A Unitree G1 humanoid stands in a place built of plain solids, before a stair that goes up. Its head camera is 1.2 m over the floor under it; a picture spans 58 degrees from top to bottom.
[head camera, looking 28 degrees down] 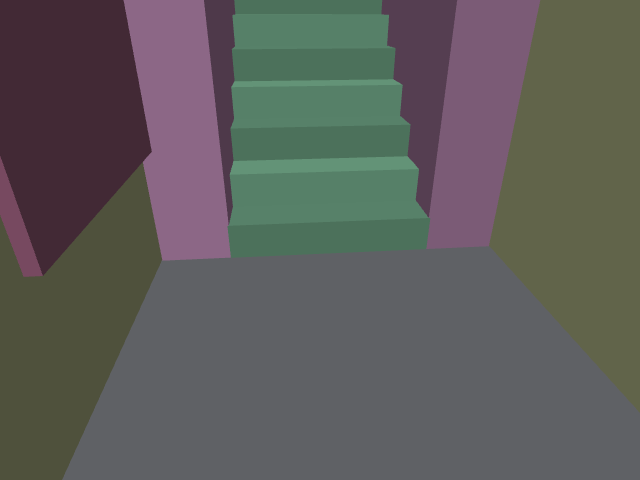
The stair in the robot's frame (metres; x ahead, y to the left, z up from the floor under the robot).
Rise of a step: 0.19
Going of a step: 0.25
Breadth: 1.10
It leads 5 degrees to the left of straight ahead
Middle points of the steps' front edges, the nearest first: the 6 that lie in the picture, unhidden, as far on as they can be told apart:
2.10 -0.06 0.20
2.35 -0.04 0.39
2.60 -0.01 0.59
2.85 0.01 0.78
3.10 0.03 0.98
3.35 0.06 1.17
